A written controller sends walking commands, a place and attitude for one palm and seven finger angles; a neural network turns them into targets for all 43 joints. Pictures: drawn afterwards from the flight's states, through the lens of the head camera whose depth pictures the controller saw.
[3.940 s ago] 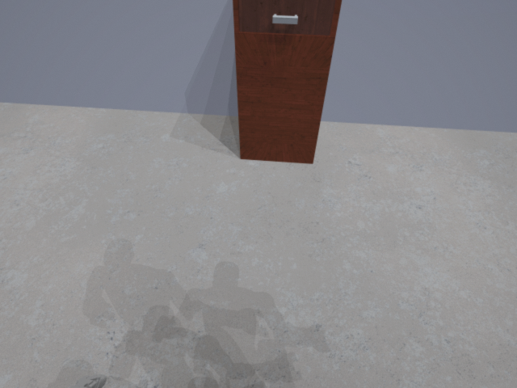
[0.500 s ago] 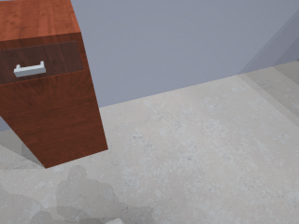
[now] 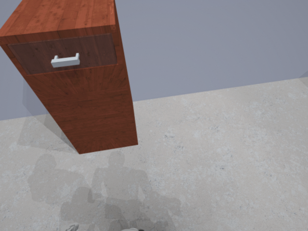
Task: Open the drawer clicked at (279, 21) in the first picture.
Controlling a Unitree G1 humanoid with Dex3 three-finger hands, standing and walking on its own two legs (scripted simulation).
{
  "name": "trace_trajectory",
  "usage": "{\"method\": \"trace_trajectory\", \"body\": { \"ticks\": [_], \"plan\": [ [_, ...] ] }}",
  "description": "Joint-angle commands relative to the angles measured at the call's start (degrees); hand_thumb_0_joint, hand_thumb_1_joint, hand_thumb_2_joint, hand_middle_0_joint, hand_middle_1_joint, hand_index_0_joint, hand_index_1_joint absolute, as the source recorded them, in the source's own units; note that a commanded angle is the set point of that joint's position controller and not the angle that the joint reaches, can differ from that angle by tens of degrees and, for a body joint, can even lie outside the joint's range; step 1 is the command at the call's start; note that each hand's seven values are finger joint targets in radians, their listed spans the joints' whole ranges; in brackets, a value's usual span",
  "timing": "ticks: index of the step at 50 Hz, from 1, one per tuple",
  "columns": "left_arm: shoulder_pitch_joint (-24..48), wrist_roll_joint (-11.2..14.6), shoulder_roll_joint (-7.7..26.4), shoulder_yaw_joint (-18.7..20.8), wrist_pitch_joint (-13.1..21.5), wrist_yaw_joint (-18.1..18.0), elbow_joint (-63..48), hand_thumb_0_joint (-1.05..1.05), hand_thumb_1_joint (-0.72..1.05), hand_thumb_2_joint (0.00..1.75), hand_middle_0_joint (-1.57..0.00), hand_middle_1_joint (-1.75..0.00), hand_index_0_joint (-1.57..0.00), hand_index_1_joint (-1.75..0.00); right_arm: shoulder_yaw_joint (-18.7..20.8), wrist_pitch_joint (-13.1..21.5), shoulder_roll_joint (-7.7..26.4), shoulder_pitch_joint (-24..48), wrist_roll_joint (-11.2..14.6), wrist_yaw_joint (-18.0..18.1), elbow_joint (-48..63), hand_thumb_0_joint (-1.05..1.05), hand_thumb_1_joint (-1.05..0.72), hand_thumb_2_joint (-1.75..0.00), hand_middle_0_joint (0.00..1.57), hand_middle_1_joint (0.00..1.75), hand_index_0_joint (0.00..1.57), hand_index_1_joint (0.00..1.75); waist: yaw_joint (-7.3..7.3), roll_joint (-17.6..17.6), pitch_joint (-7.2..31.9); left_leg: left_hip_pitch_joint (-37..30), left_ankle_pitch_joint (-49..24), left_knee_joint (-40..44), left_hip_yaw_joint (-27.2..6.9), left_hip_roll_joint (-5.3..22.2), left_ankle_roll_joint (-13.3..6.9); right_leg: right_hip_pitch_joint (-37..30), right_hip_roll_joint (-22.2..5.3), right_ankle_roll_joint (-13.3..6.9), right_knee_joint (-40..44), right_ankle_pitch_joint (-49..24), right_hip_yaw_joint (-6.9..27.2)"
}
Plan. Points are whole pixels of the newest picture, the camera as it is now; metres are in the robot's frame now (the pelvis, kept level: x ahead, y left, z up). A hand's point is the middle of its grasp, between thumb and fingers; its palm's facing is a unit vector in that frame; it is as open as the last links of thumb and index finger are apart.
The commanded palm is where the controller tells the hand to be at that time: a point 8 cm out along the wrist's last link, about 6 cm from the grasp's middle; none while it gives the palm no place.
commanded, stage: turn to face it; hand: left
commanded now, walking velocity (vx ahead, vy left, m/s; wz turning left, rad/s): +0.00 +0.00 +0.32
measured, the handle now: (66, 59) +0.72 +0.39 +0.04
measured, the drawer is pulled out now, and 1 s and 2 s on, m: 0.00 0.00 0.00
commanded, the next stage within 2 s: take the last steps up to it in 0.16 s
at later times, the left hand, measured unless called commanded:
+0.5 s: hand out of the picture -0.08 +0.19 -0.18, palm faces +0.29 -0.93 -0.21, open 7.4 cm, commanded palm none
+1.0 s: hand (91, 211) +0.20 +0.21 -0.16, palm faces +0.19 -0.96 -0.21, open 7.4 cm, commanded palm none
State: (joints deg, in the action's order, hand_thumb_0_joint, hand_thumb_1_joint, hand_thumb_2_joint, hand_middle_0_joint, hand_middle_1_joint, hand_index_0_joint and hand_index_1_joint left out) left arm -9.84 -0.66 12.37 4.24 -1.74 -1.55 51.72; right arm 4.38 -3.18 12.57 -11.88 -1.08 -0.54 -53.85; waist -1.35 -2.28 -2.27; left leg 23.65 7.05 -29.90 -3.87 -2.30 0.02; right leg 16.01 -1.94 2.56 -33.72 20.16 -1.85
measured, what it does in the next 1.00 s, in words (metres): walks ahead: left foot, then right foot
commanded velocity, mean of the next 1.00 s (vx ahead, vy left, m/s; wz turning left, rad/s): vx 0.22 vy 0.02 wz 0.09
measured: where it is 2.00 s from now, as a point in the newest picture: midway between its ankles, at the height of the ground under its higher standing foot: outside the picture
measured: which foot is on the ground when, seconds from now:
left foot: down 0.00-0.00, up 0.02-0.46, down 0.48-0.94, up 0.96-1.00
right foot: down 0.00-0.48, up 0.50-0.92, down 0.94-1.00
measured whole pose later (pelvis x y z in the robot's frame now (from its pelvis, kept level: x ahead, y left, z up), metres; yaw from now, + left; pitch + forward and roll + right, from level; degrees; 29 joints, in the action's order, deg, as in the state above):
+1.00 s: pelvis +0.13 +0.01 -0.01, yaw +12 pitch -2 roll +0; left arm -6.7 -1.1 9.6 2.7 3.4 0.6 57.2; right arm 1.7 1.1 8.5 -25.9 -0.2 0.8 -67.1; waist -2.5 -1.7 -5.3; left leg 6.9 29.4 -51.3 2.5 2.0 -1.0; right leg 21.6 -2.8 -3.2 -37.2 13.2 -8.9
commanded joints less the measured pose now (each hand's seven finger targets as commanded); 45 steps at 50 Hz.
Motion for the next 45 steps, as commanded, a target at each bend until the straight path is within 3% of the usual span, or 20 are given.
{"method": "trace_trajectory", "body": {
  "ticks": [1, 2, 3, 5, 8, 13, 18, 20, 21, 22, 23, 24, 25, 26, 28, 31, 37, 42, 44, 45],
  "plan": [
    [-6.2, -0.9, 14.2, 2.0, 1.3, -0.9, -3.7, 0.00, 0.90, 0.90, -0.20, -0.30, -0.20, -0.30, 2.2, 1.0, 6.0, 3.7, -0.2, 0.2, 7.1, 0.00, -0.90, -0.90, 0.20, 0.30, 0.20, 0.30, 3.88, 17.5, 2.0, 12.9, 24.4, -26.7, 0.4, 0.5, 1.8, -3.8, -27.0, -10.7, 23.2, -1.0, 24.1],
    [-1.6, -0.9, 11.9, 1.7, 1.5, -1.0, -4.9, 0.00, 0.90, 0.90, -0.20, -0.30, -0.20, -0.30, 2.4, 0.5, 6.3, 1.9, -0.4, -0.2, 6.4, 0.00, -0.90, -0.90, 0.20, 0.30, 0.20, 0.30, 1.28, 12.5, 1.0, 10.5, 20.1, -33.5, -1.1, 1.6, 1.3, 1.3, -23.5, -10.9, 23.0, 0.6, 17.8],
    [1.0, -0.7, 10.2, 1.7, 1.7, -1.1, -5.3, 0.00, 0.90, 0.90, -0.20, -0.30, -0.20, -0.30, 2.4, -0.1, 5.7, 1.3, -0.4, -0.3, 5.4, 0.00, -0.90, -0.90, 0.20, 0.30, 0.20, 0.30, -0.13, 13.9, -0.3, 10.2, 18.7, -36.5, -0.5, 2.3, 1.6, 2.9, -20.4, -9.2, 22.0, -1.8, 16.0],
    [1.7, -0.6, 7.3, 0.2, 2.2, -0.6, -4.8, 0.00, 0.90, 0.90, -0.20, -0.30, -0.20, -0.30, 1.9, 0.0, 5.0, -0.8, -0.5, -0.6, 3.3, 0.00, -0.90, -0.90, 0.20, 0.30, 0.20, 0.30, -1.17, 11.5, -2.7, 10.3, 13.0, -39.5, 1.7, 3.4, 2.7, 0.7, -15.2, -7.7, 17.9, -14.1, 6.5],
    [-4.1, -0.6, 7.1, 0.1, 2.7, -0.6, -2.7, 0.00, 0.90, 0.90, -0.20, -0.30, -0.20, -0.30, 1.3, 0.3, 4.1, -0.1, 0.0, -0.4, 2.6, 0.00, -0.90, -0.90, 0.20, 0.30, 0.20, 0.30, 0.92, 11.8, 0.3, 10.4, 13.2, -35.1, 3.7, 3.4, 3.9, -8.2, -14.5, -7.9, 14.6, -26.9, 2.7],
    [-10.7, -1.2, 8.4, 0.2, 2.6, -0.6, 0.4, 0.00, 0.90, 0.90, -0.20, -0.30, -0.20, -0.30, 0.2, 0.3, 3.3, 5.6, 0.3, 0.0, 3.3, 0.00, -0.90, -0.90, 0.20, 0.30, 0.20, 0.30, 4.16, 12.8, 1.4, 5.7, 18.7, -23.6, 5.8, 3.7, 4.1, -12.5, -16.7, -10.1, 12.6, -36.0, 3.4],
    [-13.3, -1.4, 9.8, 0.9, 3.2, 0.1, 3.4, 0.00, 0.90, 0.90, -0.20, -0.30, -0.20, -0.30, -0.8, 1.8, 2.7, 6.3, 0.3, -0.5, 3.1, 0.00, -0.90, -0.90, 0.20, 0.30, 0.20, 0.30, 5.50, 14.2, 3.3, 0.6, 20.8, -12.7, 7.8, 3.8, 2.1, -14.2, -19.1, -10.9, 15.6, -18.1, 7.2],
    [-11.8, -1.3, 10.0, 0.9, 3.2, 0.4, 4.1, 0.00, 0.90, 0.90, -0.20, -0.30, -0.20, -0.30, -1.0, 2.7, 2.7, 3.4, 0.2, -0.5, 2.1, 0.00, -0.90, -0.90, 0.20, 0.30, 0.20, 0.30, 4.01, 13.6, 3.7, -5.8, 18.1, -3.8, 9.0, 3.5, 1.2, -10.8, -18.0, -9.8, 14.5, -10.6, 6.0],
    [-10.1, -1.0, 9.7, 0.9, 3.1, 0.5, 4.3, 0.00, 0.90, 0.90, -0.20, -0.30, -0.20, -0.30, -1.1, 3.2, 2.6, 0.3, 0.1, -0.3, 0.8, 0.00, -0.90, -0.90, 0.20, 0.30, 0.20, 0.30, 2.24, 12.7, 3.5, -12.4, 14.0, 2.6, 10.2, 2.9, 0.8, -6.5, -15.9, -8.0, 12.8, -5.6, 3.4],
    [-9.1, -0.4, 7.9, 0.5, 2.8, 0.7, 4.1, 0.00, 0.90, 0.90, -0.20, -0.30, -0.20, -0.30, -0.9, 3.9, 4.4, -3.5, 0.2, 0.0, -0.6, 0.00, -0.90, -0.90, 0.20, 0.30, 0.20, 0.30, 0.37, 6.9, 4.2, -21.9, 10.7, 10.0, 8.0, 4.5, -0.1, 0.4, -13.0, -5.4, 7.5, -1.4, -0.4],
    [-8.3, -0.1, 4.6, -0.2, 2.6, 1.2, 3.0, 0.00, 0.90, 0.90, -0.20, -0.30, -0.20, -0.30, 0.4, 4.2, 9.4, -8.0, -0.2, 0.5, -1.9, 0.00, -0.90, -0.90, 0.20, 0.30, 0.20, 0.30, -1.93, -8.7, 5.5, -31.2, 14.1, 13.5, -6.8, 15.6, -4.1, 12.2, -6.5, -1.8, -5.0, 5.3, -6.2],
    [-4.7, -0.6, 2.2, -1.3, 2.7, 1.3, 0.9, 0.00, 0.90, 0.90, -0.20, -0.30, -0.20, -0.30, 1.0, 4.0, 12.7, -12.6, -0.3, 0.9, -3.1, 0.00, -0.90, -0.90, 0.20, 0.30, 0.20, 0.30, -4.05, -17.0, 1.8, -32.8, 9.7, 17.3, -18.1, 24.7, -9.8, 23.4, -2.3, -0.2, -17.0, 14.3, -8.2],
    [-1.7, -1.0, 3.3, -1.1, 2.8, 1.2, 0.3, 0.00, 0.90, 0.90, -0.20, -0.30, -0.20, -0.30, 0.6, 3.6, 11.9, -13.1, -0.5, 1.2, -3.7, 0.00, -0.90, -0.90, 0.20, 0.30, 0.20, 0.30, -4.39, -10.3, -1.3, -29.0, 9.1, 17.7, -17.3, 26.3, -12.9, 25.1, -3.9, -1.4, -23.0, 13.7, -3.8],
    [-1.3, -1.4, 3.4, -0.9, 2.7, 1.4, 1.2, 0.00, 0.90, 0.90, -0.20, -0.30, -0.20, -0.30, -0.3, 4.1, 8.6, -11.1, -0.5, 1.6, -3.8, 0.00, -0.90, -0.90, 0.20, 0.30, 0.20, 0.30, -3.29, -9.5, -3.3, -24.8, 10.4, 18.7, -13.8, 23.0, -12.0, 24.1, -4.9, -1.6, -25.4, 9.9, -1.9],
    [-2.5, -1.1, 3.6, -0.9, 2.6, 2.3, 3.6, 0.00, 0.90, 0.90, -0.20, -0.30, -0.20, -0.30, -1.3, 4.8, 5.8, -6.7, -0.1, 1.9, -3.0, 0.00, -0.90, -0.90, 0.20, 0.30, 0.20, 0.30, -0.92, -7.4, -6.9, -19.4, 9.2, 19.8, -9.3, 20.2, -10.6, 22.7, -6.0, -1.4, -28.7, 2.8, -0.5],
    [-5.7, -1.0, 2.0, -1.3, 2.3, 2.6, 5.4, 0.00, 0.90, 0.90, -0.20, -0.30, -0.20, -0.30, -1.5, 5.9, 5.2, -7.3, 0.2, 2.0, -3.5, 0.00, -0.90, -0.90, 0.20, 0.30, 0.20, 0.30, 1.09, -3.6, -6.9, -18.7, -1.3, 20.1, -3.1, 16.6, -9.9, 20.1, -5.5, -0.4, -27.9, -3.2, -1.5],
    [-0.1, -0.6, 1.4, -1.4, 2.1, 2.7, 3.5, 0.00, 0.90, 0.90, -0.20, -0.30, -0.20, -0.30, -1.1, 6.8, 5.0, -12.1, 0.2, 2.2, -6.4, 0.00, -0.90, -0.90, 0.20, 0.30, 0.20, 0.30, 0.25, -4.0, -6.6, -22.6, -8.9, 19.5, 0.2, 16.9, -10.6, 20.2, -5.5, 0.0, -16.8, -6.7, -2.5],
    [5.2, -0.4, 0.5, -1.4, 3.0, 2.9, 1.7, 0.00, 0.90, 0.90, -0.20, -0.30, -0.20, -0.30, -1.0, 6.7, 5.2, -15.1, -0.5, 2.3, -8.8, 0.00, -0.90, -0.90, 0.20, 0.30, 0.20, 0.30, -1.22, -5.2, -6.6, -23.6, -15.8, 15.4, 0.9, 17.3, -9.7, 14.3, -3.0, -2.0, -5.6, -5.4, -4.8],
    [0.6, -0.5, 1.4, -0.9, 3.6, 2.8, 2.9, 0.00, 0.90, 0.90, -0.20, -0.30, -0.20, -0.30, -1.1, 6.6, 5.5, -14.5, -0.4, 2.4, -9.4, 0.00, -0.90, -0.90, 0.20, 0.30, 0.20, 0.30, 1.39, -3.2, -4.1, -21.7, -23.7, 9.0, 2.4, 16.5, -8.6, 4.8, -0.4, -3.4, -0.5, -6.0, -6.3],
    [-5.6, -0.6, 2.2, -0.5, 4.1, 2.7, 5.1, 0.00, 0.90, 0.90, -0.20, -0.30, -0.20, -0.30, -1.1, 6.7, 5.6, -14.4, 0.0, 2.4, -9.6, 0.00, -0.90, -0.90, 0.20, 0.30, 0.20, 0.30, 4.24, -1.4, -1.0, -19.4, -26.2, 1.5, 4.4, 14.5, -7.0, -4.5, 0.9, -3.9, 3.2, -9.6, -7.1]
  ]
}}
